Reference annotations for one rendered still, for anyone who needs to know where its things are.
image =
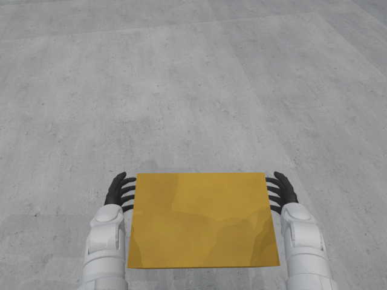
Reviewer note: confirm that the left robot hand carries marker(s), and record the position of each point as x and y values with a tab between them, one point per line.
116	191

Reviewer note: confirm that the right robot hand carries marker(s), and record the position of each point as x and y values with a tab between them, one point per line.
285	191

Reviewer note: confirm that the carton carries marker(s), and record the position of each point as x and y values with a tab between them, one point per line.
202	220

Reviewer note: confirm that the right robot forearm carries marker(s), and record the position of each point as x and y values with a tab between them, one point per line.
306	254

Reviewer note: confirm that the left robot forearm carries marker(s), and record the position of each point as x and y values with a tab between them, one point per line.
104	257

